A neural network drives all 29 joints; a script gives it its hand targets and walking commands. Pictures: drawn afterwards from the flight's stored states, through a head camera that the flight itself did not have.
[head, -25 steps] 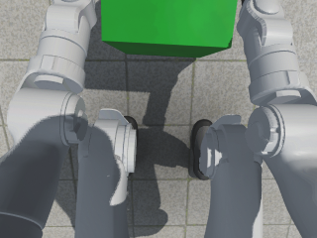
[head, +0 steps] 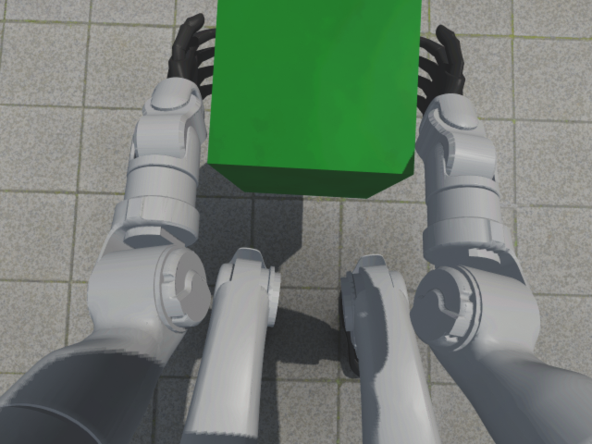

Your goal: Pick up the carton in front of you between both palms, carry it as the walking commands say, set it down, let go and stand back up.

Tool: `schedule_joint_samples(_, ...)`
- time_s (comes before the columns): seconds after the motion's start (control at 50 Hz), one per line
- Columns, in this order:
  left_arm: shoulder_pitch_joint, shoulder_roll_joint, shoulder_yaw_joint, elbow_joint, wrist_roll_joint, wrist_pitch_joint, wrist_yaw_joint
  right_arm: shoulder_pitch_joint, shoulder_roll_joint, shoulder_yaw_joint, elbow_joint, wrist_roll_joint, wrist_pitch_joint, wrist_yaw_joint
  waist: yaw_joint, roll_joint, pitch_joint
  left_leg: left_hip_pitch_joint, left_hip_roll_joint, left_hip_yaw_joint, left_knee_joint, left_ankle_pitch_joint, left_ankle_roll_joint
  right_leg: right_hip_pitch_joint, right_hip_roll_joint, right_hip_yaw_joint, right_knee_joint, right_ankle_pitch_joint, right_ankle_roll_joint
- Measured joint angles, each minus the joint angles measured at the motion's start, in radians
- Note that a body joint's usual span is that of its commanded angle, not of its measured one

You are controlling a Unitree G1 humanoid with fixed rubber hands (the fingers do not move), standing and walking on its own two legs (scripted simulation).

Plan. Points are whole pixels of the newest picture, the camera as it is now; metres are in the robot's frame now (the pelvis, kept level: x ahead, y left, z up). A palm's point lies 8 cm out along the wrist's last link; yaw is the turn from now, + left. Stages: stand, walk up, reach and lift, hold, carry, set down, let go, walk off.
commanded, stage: reach and lift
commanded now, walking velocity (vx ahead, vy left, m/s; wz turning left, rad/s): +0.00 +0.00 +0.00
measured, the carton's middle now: (311, 113) +0.51 +0.02 -0.13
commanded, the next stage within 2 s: none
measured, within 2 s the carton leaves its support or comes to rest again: neither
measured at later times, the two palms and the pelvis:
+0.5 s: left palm (126, 38) +0.48 +0.17 +0.09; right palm (528, 53) +0.48 -0.13 +0.10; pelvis +0.05 +0.00 +0.13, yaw +1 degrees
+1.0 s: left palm out of the picture +0.43 +0.16 +0.24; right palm out of the picture +0.43 -0.14 +0.25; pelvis +0.10 +0.00 +0.26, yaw +1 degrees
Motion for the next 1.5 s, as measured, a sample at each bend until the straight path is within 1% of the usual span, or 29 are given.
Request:
schedule_joint_samples(0.08, 0.007, -0.019, 0.012, -0.032, 0.018, 0.013, -0.005, 0.023, 0.002, 0.007, -0.036, 0.010, 0.010, 0.007, 0.004, -0.004, -0.022, 0.038, 0.006, 0.004, -0.055, 0.007, 0.003, 0.033, 0.009, 0.012, -0.055, 0.014, 0.004)
schedule_joint_samples(0.16, 0.046, -0.038, 0.014, -0.064, 0.031, 0.032, -0.012, 0.066, 0.012, 0.024, -0.066, 0.008, 0.028, 0.009, 0.016, -0.008, -0.055, 0.088, 0.009, 0.009, -0.107, 0.001, 0.006, 0.079, 0.013, 0.024, -0.105, 0.012, 0.005)
schedule_joint_samples(0.24, 0.139, -0.059, -0.009, -0.118, 0.017, 0.044, -0.014, 0.151, 0.034, 0.059, -0.109, 0.009, 0.041, 0.009, 0.023, -0.008, -0.087, 0.167, 0.009, 0.010, -0.169, -0.009, 0.009, 0.159, 0.008, 0.031, -0.165, 0.000, 0.002)
schedule_joint_samples(0.32, 0.246, -0.079, -0.038, -0.162, -0.010, 0.045, -0.010, 0.248, 0.061, 0.089, -0.142, 0.016, 0.038, 0.006, 0.015, -0.006, -0.116, 0.270, 0.006, 0.003, -0.238, -0.018, 0.014, 0.266, -0.002, 0.029, -0.237, -0.012, -0.005)
schedule_joint_samples(0.4, 0.320, -0.098, -0.058, -0.167, -0.018, 0.034, 0.001, 0.322, 0.072, 0.100, -0.138, 0.027, 0.020, 0.004, 0.003, -0.005, -0.137, 0.381, 0.003, -0.009, -0.309, -0.020, 0.019, 0.383, -0.011, 0.025, -0.313, -0.017, -0.011)
schedule_joint_samples(0.54, 0.419, -0.136, -0.073, -0.161, -0.001, -0.003, 0.015, 0.414, 0.074, 0.108, -0.112, 0.032, -0.017, 0.027, -0.007, -0.003, -0.151, 0.565, 0.004, -0.017, -0.443, -0.004, 0.028, 0.569, -0.019, 0.030, -0.451, 0.000, -0.018)
schedule_joint_samples(0.68, 0.536, -0.167, -0.090, -0.190, -0.010, -0.019, 0.020, 0.525, 0.089, 0.136, -0.126, 0.037, -0.037, 0.036, -0.003, 0.002, -0.141, 0.766, 0.011, -0.017, -0.593, 0.024, 0.036, 0.766, -0.025, 0.046, -0.597, 0.029, -0.024)
schedule_joint_samples(0.88, 0.671, -0.197, -0.107, -0.221, -0.010, -0.015, 0.017, 0.656, 0.108, 0.180, -0.157, 0.022, -0.023, 0.041, 0.005, 0.006, -0.107, 1.100, 0.024, -0.021, -0.832, 0.077, 0.042, 1.092, -0.036, 0.061, -0.826, 0.083, -0.040)
schedule_joint_samples(1.0, 0.749, -0.210, -0.120, -0.254, 0.004, 0.016, 0.008, 0.730, 0.125, 0.203, -0.185, 0.008, 0.009, 0.043, 0.003, 0.001, -0.077, 1.319, 0.034, -0.030, -0.991, 0.119, 0.042, 1.308, -0.045, 0.064, -0.980, 0.123, -0.050)
schedule_joint_samples(1.1, 0.825, -0.219, -0.150, -0.314, 0.004, 0.062, 0.005, 0.804, 0.137, 0.232, -0.238, 0.013, 0.050, 0.043, 0.005, 0.000, -0.047, 1.503, 0.045, -0.037, -1.129, 0.159, 0.045, 1.493, -0.051, 0.065, -1.120, 0.166, -0.058)
schedule_joint_samples(1.22, 0.897, -0.237, -0.179, -0.397, 0.010, 0.133, 0.007, 0.867, 0.125, 0.287, -0.306, 0.025, 0.125, 0.046, 0.003, 0.008, -0.019, 1.707, 0.056, -0.045, -1.273, 0.206, 0.050, 1.704, -0.061, 0.065, -1.276, 0.217, -0.061)
schedule_joint_samples(1.28, 0.925, -0.238, -0.198, -0.429, 0.017, 0.173, 0.007, 0.883, 0.121, 0.305, -0.331, 0.018, 0.170, 0.053, -0.002, 0.013, -0.012, 1.794, 0.059, -0.046, -1.330, 0.225, 0.053, 1.792, -0.066, 0.067, -1.337, 0.238, -0.061)
schedule_joint_samples(1.4, 0.911, -0.239, -0.193, -0.420, 0.050, 0.243, -0.006, 0.864, 0.125, 0.291, -0.323, -0.033, 0.243, 0.075, -0.006, 0.017, 0.022, 1.901, 0.059, -0.042, -1.381, 0.247, 0.058, 1.899, -0.074, 0.070, -1.388, 0.260, -0.059)
schedule_joint_samples(1.5, 0.864, -0.250, -0.157, -0.398, 0.074, 0.260, -0.014, 0.819, 0.137, 0.245, -0.305, -0.066, 0.259, 0.091, -0.003, 0.012, 0.073, 1.908, 0.056, -0.037, -1.369, 0.252, 0.059, 1.903, -0.075, 0.072, -1.370, 0.263, -0.056)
